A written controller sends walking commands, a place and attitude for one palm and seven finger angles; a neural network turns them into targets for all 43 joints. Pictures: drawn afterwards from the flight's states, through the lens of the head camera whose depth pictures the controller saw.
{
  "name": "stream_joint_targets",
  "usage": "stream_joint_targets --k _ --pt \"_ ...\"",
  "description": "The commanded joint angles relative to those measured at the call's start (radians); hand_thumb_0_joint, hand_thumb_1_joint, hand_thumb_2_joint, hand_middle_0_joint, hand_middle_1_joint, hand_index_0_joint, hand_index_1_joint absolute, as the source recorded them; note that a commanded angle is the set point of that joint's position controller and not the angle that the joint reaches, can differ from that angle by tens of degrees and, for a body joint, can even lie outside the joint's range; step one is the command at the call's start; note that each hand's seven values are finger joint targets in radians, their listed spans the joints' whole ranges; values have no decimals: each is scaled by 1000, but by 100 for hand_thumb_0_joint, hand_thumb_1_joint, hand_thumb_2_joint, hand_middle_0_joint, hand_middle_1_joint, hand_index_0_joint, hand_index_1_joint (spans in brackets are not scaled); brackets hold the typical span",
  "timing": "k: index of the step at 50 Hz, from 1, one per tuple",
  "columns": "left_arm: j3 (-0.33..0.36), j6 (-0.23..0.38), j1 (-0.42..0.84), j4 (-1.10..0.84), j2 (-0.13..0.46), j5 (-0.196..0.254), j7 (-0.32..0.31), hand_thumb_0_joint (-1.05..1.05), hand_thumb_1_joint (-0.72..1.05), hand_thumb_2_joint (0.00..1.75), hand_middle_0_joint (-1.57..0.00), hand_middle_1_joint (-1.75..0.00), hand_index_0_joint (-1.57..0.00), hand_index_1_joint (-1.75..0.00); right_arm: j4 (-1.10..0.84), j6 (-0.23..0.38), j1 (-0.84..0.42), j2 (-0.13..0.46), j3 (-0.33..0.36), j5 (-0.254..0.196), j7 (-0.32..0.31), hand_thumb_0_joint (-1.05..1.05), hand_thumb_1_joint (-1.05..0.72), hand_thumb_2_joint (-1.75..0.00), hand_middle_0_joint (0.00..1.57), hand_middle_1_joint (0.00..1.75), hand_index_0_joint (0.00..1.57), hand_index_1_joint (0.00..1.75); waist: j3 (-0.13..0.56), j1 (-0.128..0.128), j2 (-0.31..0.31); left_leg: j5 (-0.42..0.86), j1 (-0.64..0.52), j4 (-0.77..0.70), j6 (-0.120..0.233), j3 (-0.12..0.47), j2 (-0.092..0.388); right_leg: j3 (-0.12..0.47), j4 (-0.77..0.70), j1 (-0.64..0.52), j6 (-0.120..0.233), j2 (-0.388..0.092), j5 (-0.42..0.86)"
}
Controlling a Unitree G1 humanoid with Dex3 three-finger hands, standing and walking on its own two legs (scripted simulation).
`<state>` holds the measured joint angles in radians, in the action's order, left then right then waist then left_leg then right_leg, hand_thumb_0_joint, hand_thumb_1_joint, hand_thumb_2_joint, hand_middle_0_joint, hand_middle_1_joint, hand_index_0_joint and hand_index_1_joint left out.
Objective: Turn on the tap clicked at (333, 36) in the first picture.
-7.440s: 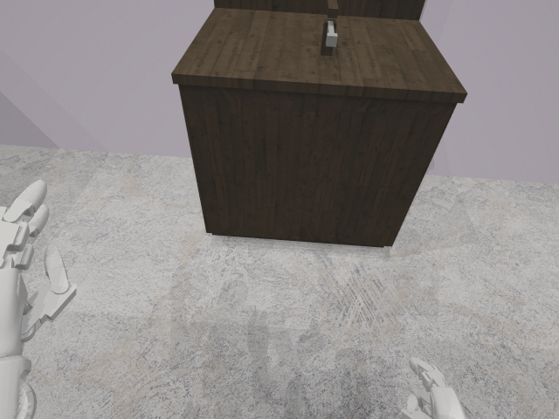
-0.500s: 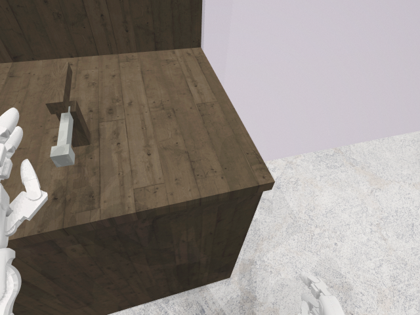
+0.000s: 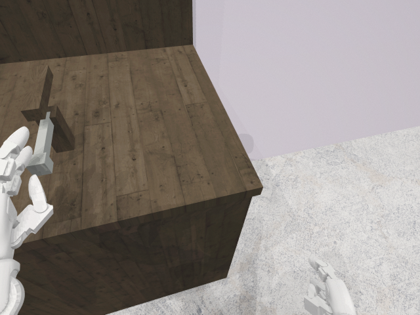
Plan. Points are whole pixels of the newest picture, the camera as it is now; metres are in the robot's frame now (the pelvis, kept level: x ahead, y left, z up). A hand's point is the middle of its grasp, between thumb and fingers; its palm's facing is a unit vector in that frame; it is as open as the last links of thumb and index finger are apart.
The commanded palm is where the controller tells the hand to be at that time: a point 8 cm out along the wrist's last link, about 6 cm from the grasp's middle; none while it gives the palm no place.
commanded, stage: come to a stop and stand still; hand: left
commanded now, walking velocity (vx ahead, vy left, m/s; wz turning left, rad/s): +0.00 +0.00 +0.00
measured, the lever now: (40, 164) +0.31 +0.32 +0.13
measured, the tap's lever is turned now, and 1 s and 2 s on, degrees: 0 0 0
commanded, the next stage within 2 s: look again from close up in 0.08 s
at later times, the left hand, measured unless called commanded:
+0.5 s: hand (41, 213) +0.21 +0.26 +0.15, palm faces +0.40 -0.84 -0.36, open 7.4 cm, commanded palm +0.15 +0.29 +0.18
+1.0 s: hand (33, 229) +0.19 +0.25 +0.16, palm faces +0.56 -0.77 -0.31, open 7.4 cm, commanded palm +0.14 +0.27 +0.18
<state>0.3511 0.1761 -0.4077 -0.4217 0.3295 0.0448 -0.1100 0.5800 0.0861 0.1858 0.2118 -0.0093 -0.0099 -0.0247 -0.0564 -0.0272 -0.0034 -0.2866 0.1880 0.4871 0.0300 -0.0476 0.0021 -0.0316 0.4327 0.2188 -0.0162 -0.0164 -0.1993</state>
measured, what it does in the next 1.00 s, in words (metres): stands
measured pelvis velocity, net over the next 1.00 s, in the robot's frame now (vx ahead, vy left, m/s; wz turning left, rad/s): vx -0.02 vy -0.04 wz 0.07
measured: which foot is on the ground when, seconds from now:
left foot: down 0.00-1.00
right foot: down 0.00-1.00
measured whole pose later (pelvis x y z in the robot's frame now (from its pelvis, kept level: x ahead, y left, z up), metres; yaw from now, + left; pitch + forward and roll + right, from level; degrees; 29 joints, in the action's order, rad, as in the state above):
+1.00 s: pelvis -0.02 -0.04 -0.01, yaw +4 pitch -2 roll +0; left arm 0.36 0.01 -0.26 -0.32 0.37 0.09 -0.13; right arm 0.65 0.10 0.15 0.25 -0.03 -0.02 -0.04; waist 0.01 -0.07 0.01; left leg -0.30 0.28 0.60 -0.02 0.03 0.01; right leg -0.08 0.61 0.30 0.04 0.00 -0.28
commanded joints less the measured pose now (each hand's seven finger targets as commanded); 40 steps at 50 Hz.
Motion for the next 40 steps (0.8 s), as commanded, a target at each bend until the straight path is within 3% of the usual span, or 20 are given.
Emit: stream_joint_targets --k 1,6,8,13,14,18,19,23,27,28,29,30,31,32,33,34,35,37,38,40 --pt "106 69 78 -242 192 2 -24 0 90 90 -20 -30 -20 -30 -162 60 -82 113 53 -1 -15 0 -90 -90 20 30 20 30 156 7 35 165 16 -83 -12 52 53 77 -49 -118 49 -60 190" --pt "119 68 50 -228 193 4 -25 0 90 90 -20 -30 -20 -30 -157 59 -75 114 54 -2 -16 0 -90 -90 20 30 20 30 155 7 29 155 26 -93 -9 58 59 75 -51 -127 48 -57 171" --pt "135 68 45 -243 211 1 -27 0 90 90 -20 -30 -20 -30 -155 60 -83 116 55 -4 -17 0 -90 -90 20 30 20 30 162 7 55 191 13 -98 -13 62 61 68 -37 -130 49 -55 193" --pt "127 63 15 -209 196 2 -25 0 90 90 -20 -30 -20 -30 -152 57 -76 114 54 -6 -18 0 -90 -90 20 30 20 30 145 6 37 185 23 -107 -12 66 70 57 -40 -125 43 -54 186" --pt "103 65 26 -217 175 3 -21 0 90 90 -20 -30 -20 -30 -151 55 -68 117 55 -4 -16 0 -90 -90 20 30 20 30 146 9 37 190 29 -108 -11 68 69 51 -35 -132 44 -51 187" --pt "122 64 41 -224 201 -3 -25 0 90 90 -20 -30 -20 -30 -152 58 -76 114 55 -7 -20 0 -90 -90 20 30 20 30 139 5 53 184 17 -120 -9 70 77 45 -29 -121 38 -48 174" --pt "94 66 52 -231 174 -1 -21 0 90 90 -20 -30 -20 -30 -150 57 -69 115 55 -5 -18 0 -90 -90 20 30 20 30 134 8 60 183 27 -125 -9 72 76 38 -25 -124 38 -44 169" --pt "112 67 77 -240 195 -6 -25 0 90 90 -20 -30 -20 -30 -149 59 -72 115 56 -7 -19 0 -90 -90 20 30 20 30 126 6 63 137 37 -136 -8 79 76 45 -30 -128 40 -43 141" --pt "96 69 75 -227 177 -6 -23 0 90 90 -20 -30 -20 -30 -153 60 -64 114 57 -6 -15 0 -90 -90 20 30 20 30 126 6 64 127 53 -139 -6 85 76 46 -32 -145 41 -46 141" --pt "296 206 938 -534 897 -17 -37 0 90 90 -20 -30 -20 -30 -279 32 77 136 -133 -57 -92 0 -90 -90 20 30 20 30 129 58 266 86 201 -143 -2 164 87 8 151 -134 -37 20 -123" --pt "237 21 543 34 364 -101 15 0 90 90 -20 -30 -20 -30 -106 60 -50 83 29 61 -69 0 -90 -90 20 30 20 30 229 -62 201 416 -84 -109 -109 107 50 -32 133 -48 53 55 -11" --pt "61 -54 436 52 269 2 41 0 90 90 -20 -30 -20 -30 -119 67 -23 144 37 34 -9 0 -90 -90 20 30 20 30 212 -16 183 654 -87 -73 -140 112 15 -72 88 1 62 63 66" --pt "71 -103 437 -44 184 40 77 0 90 90 -20 -30 -20 -30 -97 69 -56 159 50 23 3 0 -90 -90 20 30 20 30 299 -42 222 682 -191 -34 -138 68 21 -41 67 9 49 63 139" --pt "101 -156 338 2 223 74 94 0 90 90 -20 -30 -20 -30 -82 66 -59 178 56 12 1 0 -90 -90 20 30 20 30 291 -55 156 654 -168 -32 -123 61 17 -51 62 -25 47 57 169" --pt "39 -219 250 53 148 83 111 0 90 90 -20 -30 -20 -30 -94 49 -105 178 40 -7 11 0 -90 -90 20 30 20 30 231 -56 95 555 -100 -47 -119 51 17 -69 51 -24 45 61 153" --pt "-2 -230 251 -23 121 73 117 0 90 90 -20 -30 -20 -30 -107 54 -129 179 35 -11 21 0 -90 -90 20 30 20 30 200 -49 1 468 -51 -57 -92 60 16 -85 49 -33 43 52 178" --pt "23 -239 218 -40 167 47 111 0 90 90 -20 -30 -20 -30 -109 49 -150 183 33 -16 24 0 -90 -90 20 30 20 30 171 -48 -9 379 -15 -71 -70 60 16 -85 51 -27 41 53 147" --pt "39 -212 201 -130 197 19 81 0 90 90 -20 -30 -20 -30 -127 42 -184 170 29 -7 22 0 -90 -90 20 30 20 30 159 -37 3 212 24 -80 -41 63 6 -79 61 -1 38 49 64" --pt "106 -188 212 -185 262 23 52 0 90 90 -20 -30 -20 -30 -134 37 -205 168 25 -10 16 0 -90 -90 20 30 20 30 172 -45 22 152 33 -82 -35 56 4 -67 62 0 40 53 22" --pt "137 -115 221 -227 267 33 8 0 90 90 -20 -30 -20 -30 -133 48 -191 145 26 9 7 0 -90 -90 20 30 20 30 200 -44 17 115 45 -58 -29 59 -6 -57 69 15 38 46 -26"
